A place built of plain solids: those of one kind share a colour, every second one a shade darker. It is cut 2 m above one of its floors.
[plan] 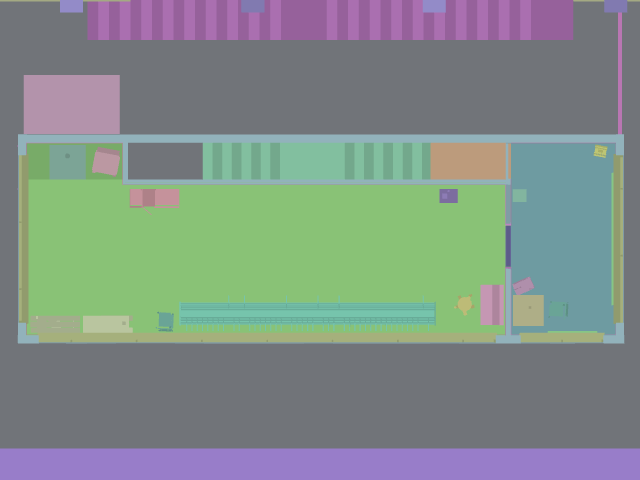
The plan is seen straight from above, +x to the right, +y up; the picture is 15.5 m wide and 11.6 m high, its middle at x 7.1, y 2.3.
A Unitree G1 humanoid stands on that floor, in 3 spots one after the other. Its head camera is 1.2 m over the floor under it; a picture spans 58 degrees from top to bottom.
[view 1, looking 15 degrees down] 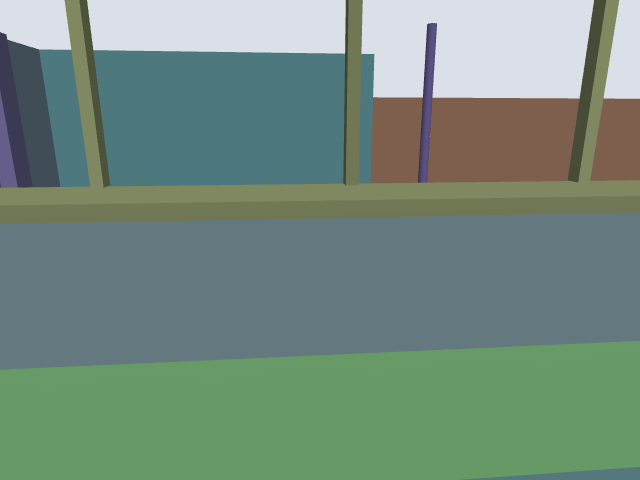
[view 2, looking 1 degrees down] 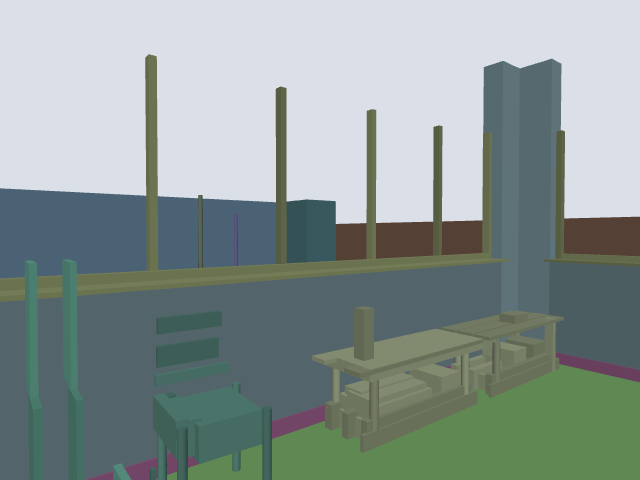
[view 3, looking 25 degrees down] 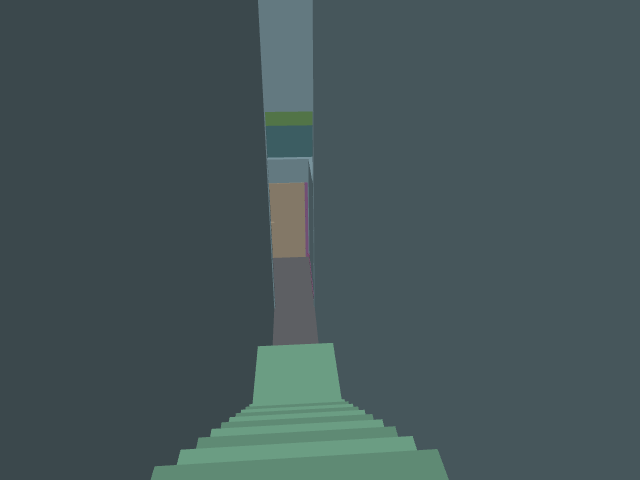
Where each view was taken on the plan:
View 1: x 12.95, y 2.15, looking -5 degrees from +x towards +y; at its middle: wall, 1.35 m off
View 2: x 4.15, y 2.15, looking -128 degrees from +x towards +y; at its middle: yard_line_abut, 24.23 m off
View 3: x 10.51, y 4.21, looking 176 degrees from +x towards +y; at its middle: wall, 7.06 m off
